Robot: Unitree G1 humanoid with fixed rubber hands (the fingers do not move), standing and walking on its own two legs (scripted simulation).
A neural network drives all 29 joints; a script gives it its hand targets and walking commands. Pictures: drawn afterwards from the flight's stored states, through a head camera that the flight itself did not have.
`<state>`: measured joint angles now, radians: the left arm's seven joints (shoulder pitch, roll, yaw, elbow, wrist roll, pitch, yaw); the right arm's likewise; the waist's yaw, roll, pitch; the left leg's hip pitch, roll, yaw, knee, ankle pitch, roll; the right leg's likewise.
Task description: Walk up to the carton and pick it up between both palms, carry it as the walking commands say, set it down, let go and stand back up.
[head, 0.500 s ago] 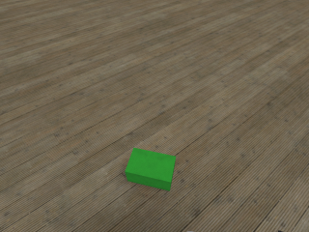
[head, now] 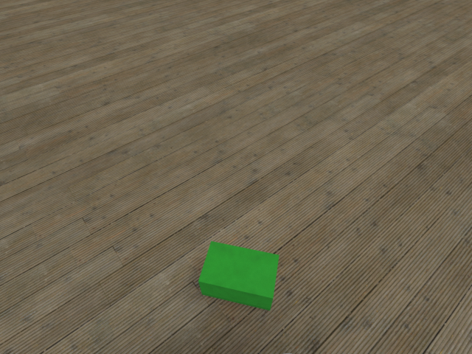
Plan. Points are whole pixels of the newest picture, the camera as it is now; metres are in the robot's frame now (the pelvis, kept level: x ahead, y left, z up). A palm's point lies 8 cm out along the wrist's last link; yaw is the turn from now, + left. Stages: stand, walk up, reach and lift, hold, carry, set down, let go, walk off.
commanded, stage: walk up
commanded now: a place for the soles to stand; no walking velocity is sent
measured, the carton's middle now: (240, 275) +0.54 +0.00 -0.67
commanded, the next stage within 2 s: none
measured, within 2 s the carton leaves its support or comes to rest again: neither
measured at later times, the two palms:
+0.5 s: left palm out of the picture +0.09 +0.36 -0.07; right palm out of the picture +0.10 -0.30 -0.08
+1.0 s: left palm out of the picture +0.13 +0.36 -0.05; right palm out of the picture +0.12 -0.33 -0.09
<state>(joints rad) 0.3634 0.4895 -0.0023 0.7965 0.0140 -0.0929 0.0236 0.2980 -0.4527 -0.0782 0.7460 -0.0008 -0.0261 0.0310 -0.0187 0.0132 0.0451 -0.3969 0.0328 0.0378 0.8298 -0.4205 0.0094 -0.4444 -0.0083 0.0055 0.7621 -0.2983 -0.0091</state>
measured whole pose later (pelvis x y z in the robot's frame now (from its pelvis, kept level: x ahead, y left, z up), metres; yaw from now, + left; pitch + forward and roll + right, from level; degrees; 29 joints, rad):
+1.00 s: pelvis +0.05 +0.01 +0.00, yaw -4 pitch -1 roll +1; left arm 0.37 0.51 0.00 0.82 0.01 -0.13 0.04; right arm 0.26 -0.47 -0.10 0.73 0.00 0.02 0.05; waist -0.02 0.07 0.02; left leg -0.39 0.02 0.03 1.00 -0.49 0.04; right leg -0.42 -0.01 0.01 0.78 -0.34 -0.01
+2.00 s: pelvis +0.17 +0.12 -0.01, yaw -9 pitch +2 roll -1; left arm 0.35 0.50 0.00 0.82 0.01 -0.10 0.05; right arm 0.22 -0.46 -0.08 0.76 0.00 -0.02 0.03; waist -0.02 0.05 0.03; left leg -0.43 0.05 0.06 0.86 -0.47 0.01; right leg -0.47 0.00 0.02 0.82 -0.39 0.00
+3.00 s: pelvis +0.15 +0.10 -0.01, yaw -13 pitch +0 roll +0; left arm 0.30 0.48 0.00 0.85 0.01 -0.05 0.01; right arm 0.21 -0.46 -0.07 0.82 0.00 -0.05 0.01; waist -0.02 0.02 0.03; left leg -0.41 0.10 0.09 0.86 -0.45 -0.01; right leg -0.47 0.01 0.02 0.83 -0.35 0.01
